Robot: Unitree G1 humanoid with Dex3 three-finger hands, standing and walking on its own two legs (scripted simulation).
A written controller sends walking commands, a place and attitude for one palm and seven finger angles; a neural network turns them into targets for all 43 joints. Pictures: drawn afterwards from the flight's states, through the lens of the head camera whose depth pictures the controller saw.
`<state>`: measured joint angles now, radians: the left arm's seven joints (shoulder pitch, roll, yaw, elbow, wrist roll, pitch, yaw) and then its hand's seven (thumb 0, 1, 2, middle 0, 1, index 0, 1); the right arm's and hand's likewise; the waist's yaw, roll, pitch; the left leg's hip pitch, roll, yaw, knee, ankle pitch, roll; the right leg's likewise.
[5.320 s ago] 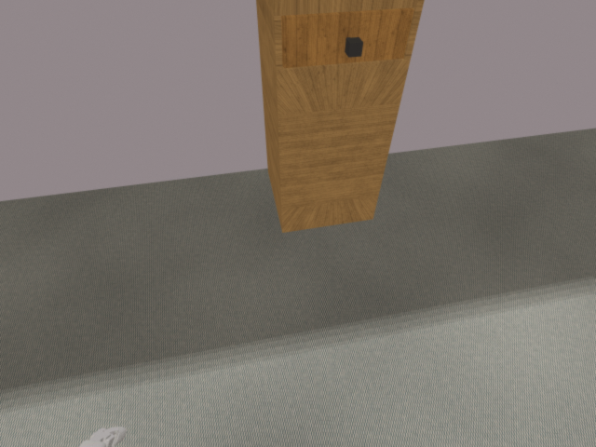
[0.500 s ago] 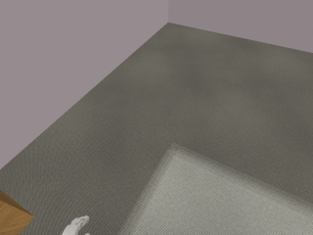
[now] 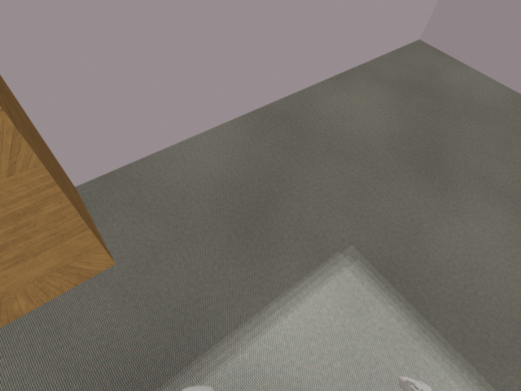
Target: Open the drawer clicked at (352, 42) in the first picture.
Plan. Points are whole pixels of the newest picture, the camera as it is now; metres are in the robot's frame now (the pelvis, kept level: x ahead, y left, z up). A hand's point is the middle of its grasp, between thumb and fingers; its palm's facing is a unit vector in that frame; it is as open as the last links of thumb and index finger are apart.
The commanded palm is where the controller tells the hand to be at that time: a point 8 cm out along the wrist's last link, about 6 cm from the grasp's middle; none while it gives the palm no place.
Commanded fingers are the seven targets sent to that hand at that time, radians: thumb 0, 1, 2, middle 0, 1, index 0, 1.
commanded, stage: turn to face it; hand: left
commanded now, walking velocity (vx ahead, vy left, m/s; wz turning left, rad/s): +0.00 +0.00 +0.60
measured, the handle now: out of the picture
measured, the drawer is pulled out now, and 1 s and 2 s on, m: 0.00 0.00 0.00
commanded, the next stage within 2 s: take the last steps up to it in 1.20 s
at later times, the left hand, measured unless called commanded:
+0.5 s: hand out of the picture +0.08 +0.19 -0.12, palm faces +0.27 -0.92 -0.29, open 7.4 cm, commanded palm none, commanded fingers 0.00 0.90 0.90 -0.20 -0.30 -0.20 -0.30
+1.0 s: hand out of the picture -0.13 +0.20 -0.17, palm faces +0.58 -0.78 -0.25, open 7.4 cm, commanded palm none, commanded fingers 0.00 0.90 0.90 -0.20 -0.30 -0.20 -0.30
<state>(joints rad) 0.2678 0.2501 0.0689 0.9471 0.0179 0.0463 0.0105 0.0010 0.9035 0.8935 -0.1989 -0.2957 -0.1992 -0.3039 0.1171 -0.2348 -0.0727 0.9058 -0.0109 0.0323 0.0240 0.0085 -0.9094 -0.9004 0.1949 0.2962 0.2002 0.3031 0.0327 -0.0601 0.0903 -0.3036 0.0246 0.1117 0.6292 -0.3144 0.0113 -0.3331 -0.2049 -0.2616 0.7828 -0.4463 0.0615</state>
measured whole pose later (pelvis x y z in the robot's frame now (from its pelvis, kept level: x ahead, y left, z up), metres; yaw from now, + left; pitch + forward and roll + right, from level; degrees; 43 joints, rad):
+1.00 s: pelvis -0.03 +0.00 +0.01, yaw +33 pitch -1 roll -1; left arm 0.25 0.28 0.07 0.97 0.02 0.07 0.02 0.00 0.91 0.89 -0.20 -0.30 -0.20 -0.30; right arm 0.13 -0.22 -0.04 0.91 -0.01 0.02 0.00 0.01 -0.91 -0.90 0.20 0.30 0.20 0.30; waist 0.03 -0.05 0.08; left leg -0.26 0.01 0.06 0.57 -0.29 0.04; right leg -0.42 -0.13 -0.08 1.08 -0.50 0.08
